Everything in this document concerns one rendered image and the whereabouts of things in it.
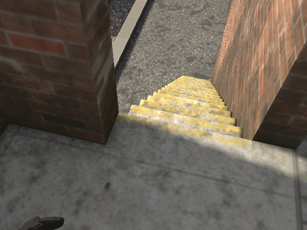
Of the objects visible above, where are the stairs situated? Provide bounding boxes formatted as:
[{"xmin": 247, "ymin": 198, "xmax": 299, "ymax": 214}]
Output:
[{"xmin": 129, "ymin": 76, "xmax": 244, "ymax": 139}]

